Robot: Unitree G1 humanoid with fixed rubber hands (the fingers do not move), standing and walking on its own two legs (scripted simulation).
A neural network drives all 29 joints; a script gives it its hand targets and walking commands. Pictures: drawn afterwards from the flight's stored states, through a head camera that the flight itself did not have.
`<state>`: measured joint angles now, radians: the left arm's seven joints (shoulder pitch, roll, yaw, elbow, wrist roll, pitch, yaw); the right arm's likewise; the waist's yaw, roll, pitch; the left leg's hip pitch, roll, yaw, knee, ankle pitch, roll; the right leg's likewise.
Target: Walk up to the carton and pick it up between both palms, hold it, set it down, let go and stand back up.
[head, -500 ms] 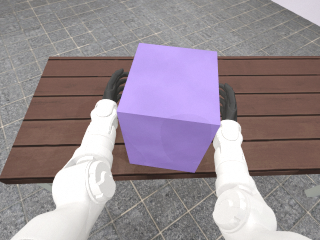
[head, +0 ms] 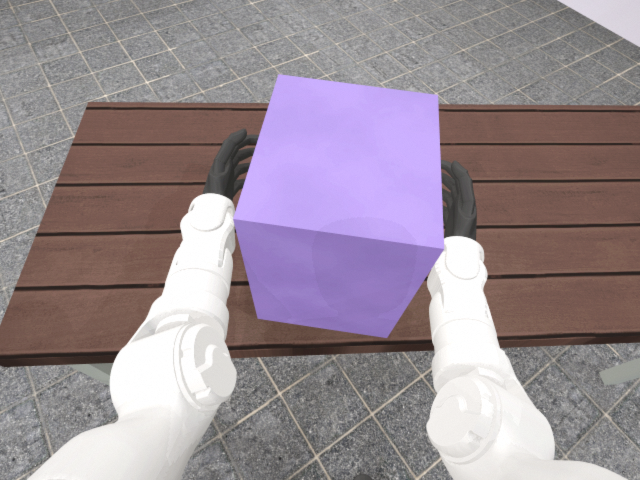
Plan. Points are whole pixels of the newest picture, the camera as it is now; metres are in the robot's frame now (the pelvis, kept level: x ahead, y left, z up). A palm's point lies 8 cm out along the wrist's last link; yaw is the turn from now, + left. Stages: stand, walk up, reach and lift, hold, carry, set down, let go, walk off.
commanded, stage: set down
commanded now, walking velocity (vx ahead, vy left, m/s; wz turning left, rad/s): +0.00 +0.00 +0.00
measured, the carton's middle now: (337, 219) +0.45 -0.06 +0.00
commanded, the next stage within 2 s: none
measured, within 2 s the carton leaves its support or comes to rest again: neither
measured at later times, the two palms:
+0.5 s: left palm (223, 191) +0.46 +0.10 +0.06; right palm (460, 226) +0.39 -0.20 +0.06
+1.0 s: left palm (185, 180) +0.47 +0.14 +0.08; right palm (497, 212) +0.39 -0.25 +0.07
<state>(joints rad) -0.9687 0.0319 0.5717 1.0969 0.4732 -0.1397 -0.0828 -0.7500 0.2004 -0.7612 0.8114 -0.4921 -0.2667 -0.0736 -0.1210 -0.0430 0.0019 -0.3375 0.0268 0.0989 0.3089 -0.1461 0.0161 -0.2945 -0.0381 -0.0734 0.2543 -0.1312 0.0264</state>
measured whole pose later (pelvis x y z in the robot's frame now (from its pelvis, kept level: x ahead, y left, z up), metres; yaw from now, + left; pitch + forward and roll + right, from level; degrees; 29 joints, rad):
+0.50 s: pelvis +0.00 -0.01 +0.00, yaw +0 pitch +11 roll -1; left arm -0.98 0.10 0.53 1.20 0.42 -0.19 -0.06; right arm -0.78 0.15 -0.68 0.91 -0.46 -0.27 -0.07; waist -0.14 -0.04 -0.02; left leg -0.39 0.04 0.09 0.36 -0.17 0.01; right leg -0.35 -0.03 -0.08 0.30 -0.15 0.02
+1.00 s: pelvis -0.03 +0.00 -0.03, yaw -2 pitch +23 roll -2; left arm -1.20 0.35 -0.14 1.54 -0.28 -0.23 0.00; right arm -1.02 -0.20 -0.14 1.30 0.23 -0.19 -0.15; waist -0.16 0.02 -0.23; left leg -0.79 0.06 0.06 0.60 -0.22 0.01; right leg -0.73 -0.01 -0.06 0.51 -0.18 0.02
